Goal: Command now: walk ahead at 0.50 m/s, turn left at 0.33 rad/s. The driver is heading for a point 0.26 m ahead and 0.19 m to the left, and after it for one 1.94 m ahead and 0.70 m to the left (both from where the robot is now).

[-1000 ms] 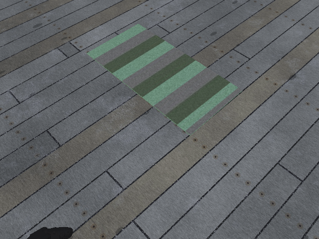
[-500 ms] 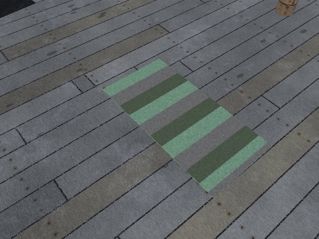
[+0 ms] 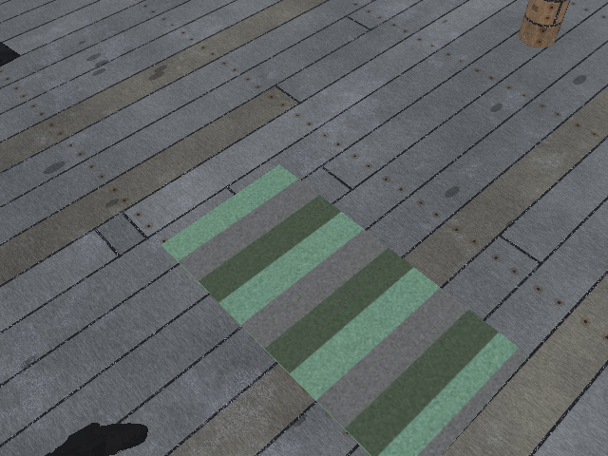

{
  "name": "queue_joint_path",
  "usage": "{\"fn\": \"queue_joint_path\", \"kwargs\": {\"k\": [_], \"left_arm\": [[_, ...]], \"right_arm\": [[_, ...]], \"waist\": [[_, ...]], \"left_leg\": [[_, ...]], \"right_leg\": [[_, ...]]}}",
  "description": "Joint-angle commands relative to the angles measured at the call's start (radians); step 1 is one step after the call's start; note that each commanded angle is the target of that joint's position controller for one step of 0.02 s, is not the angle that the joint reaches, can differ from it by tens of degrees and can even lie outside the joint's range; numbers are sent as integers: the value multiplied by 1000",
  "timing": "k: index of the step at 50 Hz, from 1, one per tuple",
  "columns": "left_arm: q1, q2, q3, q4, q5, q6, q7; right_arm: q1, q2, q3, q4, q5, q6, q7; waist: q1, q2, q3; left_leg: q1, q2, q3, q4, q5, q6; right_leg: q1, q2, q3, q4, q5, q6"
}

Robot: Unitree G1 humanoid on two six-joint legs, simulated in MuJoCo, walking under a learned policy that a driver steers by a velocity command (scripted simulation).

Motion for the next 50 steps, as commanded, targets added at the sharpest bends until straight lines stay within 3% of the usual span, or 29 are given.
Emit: {"fn": "queue_joint_path", "kwargs": {"k": [1,2,3,4,6,7,11,13,14,18,21,22,23,24,25,26,27,28,29,31,34,36,40,44,46,47,48,49,50], "left_arm": [[305,154,53,24,-5,3,15],[241,130,44,24,-4,1,15],[197,110,39,27,2,-3,14],[175,102,39,34,11,-12,14],[144,88,41,49,12,-22,15],[140,113,48,59,12,-27,18],[160,126,56,91,17,-21,34],[161,157,62,99,10,-16,38],[164,156,63,104,8,-10,42],[198,199,76,124,-15,26,58],[147,229,88,107,-44,51,68],[128,213,82,100,-48,56,67],[179,169,66,93,-15,50,61],[300,54,29,54,29,37,48],[272,141,38,68,6,22,34],[172,169,46,41,-28,21,32],[136,155,44,37,-20,27,44],[105,159,48,45,4,42,61],[126,171,52,38,3,57,65],[160,163,53,44,10,71,67],[129,130,43,39,14,77,73],[103,127,41,31,10,87,73],[42,128,42,10,2,87,69],[55,133,42,9,-2,65,53],[99,122,41,20,0,54,40],[112,142,46,20,11,51,36],[109,206,55,6,30,53,39],[77,235,60,20,53,61,41],[67,173,47,-2,44,59,43]], "right_arm": [[-40,-144,-28,-105,31,-40,3],[-81,-131,-29,-109,24,-37,-2],[-89,-114,-33,-115,12,-30,-4],[-68,-94,-34,-113,12,-18,-2],[-60,-60,-33,-109,16,7,-2],[-73,-46,-32,-126,16,16,-3],[-144,-43,-35,-155,6,24,5],[-206,-11,-20,-182,3,17,22],[-253,-13,-19,-197,-2,13,29],[-319,-22,-25,-256,-11,15,56],[-169,-95,-63,-242,-11,24,63],[-42,-142,-90,-209,-11,24,52],[19,-225,-114,-203,-14,30,25],[-68,-314,-118,-247,-34,32,11],[-57,-258,-102,-287,-34,26,26],[-108,-206,-88,-299,-28,19,31],[-160,-168,-79,-292,-7,16,29],[-203,-122,-65,-294,3,21,20],[-220,-133,-67,-303,-14,24,14],[-239,-140,-70,-317,-29,26,9],[-214,-170,-82,-319,-18,35,-11],[-221,-174,-83,-329,-11,49,-23],[-231,-165,-80,-340,-14,69,-32],[-213,-139,-67,-339,-20,79,-26],[-225,-122,-55,-339,-13,87,-26],[-196,-103,-47,-332,-11,88,-27],[-154,-61,-34,-333,-25,85,-26],[-154,-77,-40,-360,-17,76,-23],[-179,-156,-59,-347,-31,67,-24]], "waist": [[170,-170,-205],[141,-104,-136],[113,-102,-83],[85,-127,-71],[63,-96,-43],[51,-108,-25],[67,-54,4],[84,-83,32],[100,-61,56],[108,-75,31],[12,-105,-65],[-57,-69,-128],[-68,72,-192],[74,305,-313],[-4,142,-501],[-9,70,-392],[24,-4,-258],[42,-39,-179],[76,39,-154],[100,58,-153],[88,42,-189],[79,58,-196],[55,113,-139],[39,143,-154],[74,137,-153],[77,104,-144],[42,-68,-154],[-2,-301,-94],[50,-248,-103]], "left_leg": [[-623,45,-72,477,30,26],[-590,86,-54,449,111,20],[-563,111,-57,407,172,14],[-501,136,-66,387,211,8],[-477,143,-56,362,239,1],[-492,150,-58,338,262,-7],[-557,136,-50,170,445,-20],[-522,140,-7,29,523,-19],[-511,129,20,-30,553,-14],[-455,75,97,-157,514,15],[-272,-14,147,-201,400,74],[-102,-54,150,-294,496,106],[132,51,-17,-312,866,154],[436,332,-490,-277,1190,399],[447,377,-622,-372,1017,449],[358,328,-498,-402,873,395],[214,271,-404,-424,763,332],[87,228,-339,-463,660,277],[-27,224,-343,-481,667,290],[-115,186,-294,-486,732,280],[-113,162,-279,-465,751,262],[-121,144,-300,-473,576,238],[-152,110,-364,-492,278,203],[-95,129,-401,-422,407,197],[-101,107,-396,-366,483,167],[-136,72,-373,-329,431,126],[-212,-18,-263,-174,214,65],[-323,-131,-109,-85,-23,13],[-329,-89,-114,96,-98,-32]], "right_leg": [[689,-358,530,-262,-260,-180],[565,-318,423,-291,-160,-162],[470,-294,348,-329,-106,-158],[404,-279,289,-359,-43,-154],[347,-253,179,-409,33,-155],[325,-272,151,-425,71,-167],[376,-231,-7,-443,150,-147],[360,-237,-73,-447,189,-143],[364,-225,-109,-434,248,-133],[472,-253,-164,-306,529,-102],[515,-247,-175,-53,778,-60],[469,-202,-194,136,707,-21],[266,-137,-198,412,317,51],[-120,64,-111,819,-566,126],[-149,59,130,915,-584,109],[-196,17,142,895,-498,80],[-217,-21,130,799,-417,73],[-188,-51,120,716,-357,67],[-119,-54,133,679,-328,68],[-46,-39,125,587,-306,79],[-44,-14,122,448,-249,104],[-40,-6,136,386,-191,113],[-25,16,152,254,-154,114],[58,16,131,121,-185,95],[172,19,102,-72,-81,62],[253,-30,135,-169,25,33],[329,-211,303,-220,159,-35],[285,-336,476,-242,286,-198],[267,-370,516,-254,291,-264]]}}
Keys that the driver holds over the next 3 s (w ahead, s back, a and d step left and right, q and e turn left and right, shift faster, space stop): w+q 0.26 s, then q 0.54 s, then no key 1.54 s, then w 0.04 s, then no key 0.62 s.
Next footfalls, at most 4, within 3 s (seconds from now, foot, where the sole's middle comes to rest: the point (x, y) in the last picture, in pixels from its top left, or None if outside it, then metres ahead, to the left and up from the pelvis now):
0.46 left None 0.37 0.16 -0.76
0.94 right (332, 450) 0.46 -0.04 -0.76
1.24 left None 0.30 0.17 -0.76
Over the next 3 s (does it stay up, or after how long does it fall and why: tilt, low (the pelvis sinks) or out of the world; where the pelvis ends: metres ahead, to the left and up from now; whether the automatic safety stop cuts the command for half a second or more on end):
stays up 0.36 0.05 0.01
